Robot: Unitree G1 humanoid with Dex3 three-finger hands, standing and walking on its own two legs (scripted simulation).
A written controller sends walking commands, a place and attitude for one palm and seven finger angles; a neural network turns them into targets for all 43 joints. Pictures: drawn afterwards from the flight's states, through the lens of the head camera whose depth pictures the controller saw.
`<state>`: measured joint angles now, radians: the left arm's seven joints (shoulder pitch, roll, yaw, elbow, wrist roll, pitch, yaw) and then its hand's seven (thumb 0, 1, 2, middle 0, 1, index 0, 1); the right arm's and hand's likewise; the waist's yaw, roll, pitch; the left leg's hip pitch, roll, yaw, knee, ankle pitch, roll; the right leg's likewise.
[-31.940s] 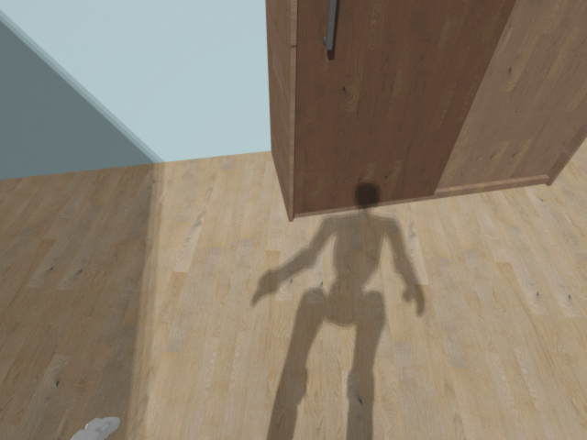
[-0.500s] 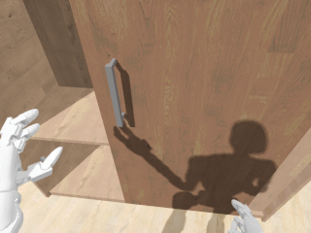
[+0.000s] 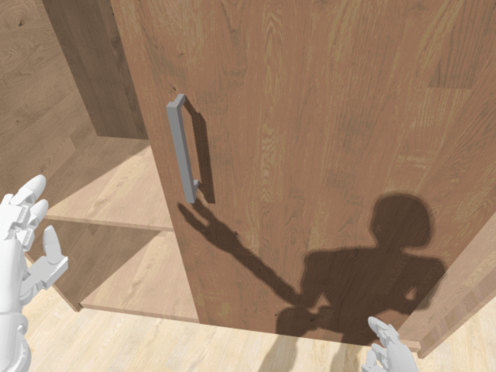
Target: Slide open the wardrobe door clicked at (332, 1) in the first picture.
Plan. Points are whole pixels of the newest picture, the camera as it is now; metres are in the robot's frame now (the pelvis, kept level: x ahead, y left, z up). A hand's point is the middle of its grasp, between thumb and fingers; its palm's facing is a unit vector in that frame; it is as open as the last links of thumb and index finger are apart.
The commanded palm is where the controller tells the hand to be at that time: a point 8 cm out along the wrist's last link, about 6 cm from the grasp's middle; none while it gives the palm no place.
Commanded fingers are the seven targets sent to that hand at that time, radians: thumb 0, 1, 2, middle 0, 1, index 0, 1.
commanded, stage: step back with the hand held close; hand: left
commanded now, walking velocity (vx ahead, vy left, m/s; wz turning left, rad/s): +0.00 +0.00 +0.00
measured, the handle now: (186, 152) +0.44 +0.19 +0.14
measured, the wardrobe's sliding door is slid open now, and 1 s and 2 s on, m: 0.53 0.53 0.53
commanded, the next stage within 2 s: stop stepping back and stand still in 1.08 s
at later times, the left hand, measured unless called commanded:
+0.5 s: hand (48, 276) +0.17 +0.29 +0.14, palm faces +0.33 -0.81 -0.49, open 7.4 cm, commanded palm +0.11 +0.32 +0.17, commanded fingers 0.00 0.90 0.90 -0.20 -0.30 -0.20 -0.30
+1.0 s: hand out of the picture +0.06 +0.31 +0.17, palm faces +0.49 -0.75 -0.45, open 7.4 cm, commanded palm -0.02 +0.34 +0.17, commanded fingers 0.00 0.90 0.90 -0.20 -0.30 -0.20 -0.30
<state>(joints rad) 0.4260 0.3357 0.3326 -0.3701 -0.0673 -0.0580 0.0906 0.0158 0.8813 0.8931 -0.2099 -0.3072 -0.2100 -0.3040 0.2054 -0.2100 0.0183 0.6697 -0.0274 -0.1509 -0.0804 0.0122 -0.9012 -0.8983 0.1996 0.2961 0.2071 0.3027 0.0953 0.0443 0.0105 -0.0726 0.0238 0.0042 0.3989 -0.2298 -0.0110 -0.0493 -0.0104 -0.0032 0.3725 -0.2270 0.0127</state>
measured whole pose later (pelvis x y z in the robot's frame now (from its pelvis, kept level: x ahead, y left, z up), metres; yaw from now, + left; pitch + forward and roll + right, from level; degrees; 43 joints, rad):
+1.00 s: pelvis -0.14 +0.03 -0.02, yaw +3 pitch -1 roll -4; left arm 0.45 0.43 0.45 -0.50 0.00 -0.25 0.15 0.02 0.88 0.90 -0.22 -0.30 -0.21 -0.30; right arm 0.26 -0.18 -0.02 0.62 -0.01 -0.16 -0.07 0.01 -0.90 -0.90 0.20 0.30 0.21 0.30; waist -0.02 0.03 0.03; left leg -0.47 0.03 -0.03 0.55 -0.08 0.05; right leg -0.38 0.07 0.00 0.92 -0.42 0.02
